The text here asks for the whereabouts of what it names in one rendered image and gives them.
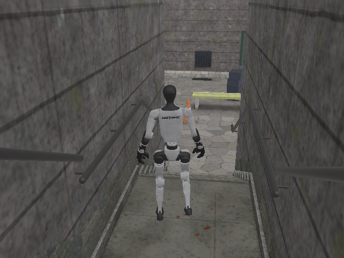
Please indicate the robot right hand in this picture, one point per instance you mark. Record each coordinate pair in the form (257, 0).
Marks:
(199, 150)

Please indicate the left robot foot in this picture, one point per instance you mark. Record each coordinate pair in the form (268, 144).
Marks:
(159, 215)

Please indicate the left robot forearm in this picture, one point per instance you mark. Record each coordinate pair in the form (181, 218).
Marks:
(143, 144)

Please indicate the right robot upper arm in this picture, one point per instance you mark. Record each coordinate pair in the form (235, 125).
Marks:
(190, 121)

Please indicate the robot right shin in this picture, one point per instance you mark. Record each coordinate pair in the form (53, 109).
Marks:
(186, 190)

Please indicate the robot left hand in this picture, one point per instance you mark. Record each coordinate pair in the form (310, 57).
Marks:
(140, 155)

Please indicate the left robot upper arm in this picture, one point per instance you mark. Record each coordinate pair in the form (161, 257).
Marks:
(150, 123)

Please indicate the right robot forearm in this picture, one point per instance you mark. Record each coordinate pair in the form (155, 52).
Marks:
(198, 141)

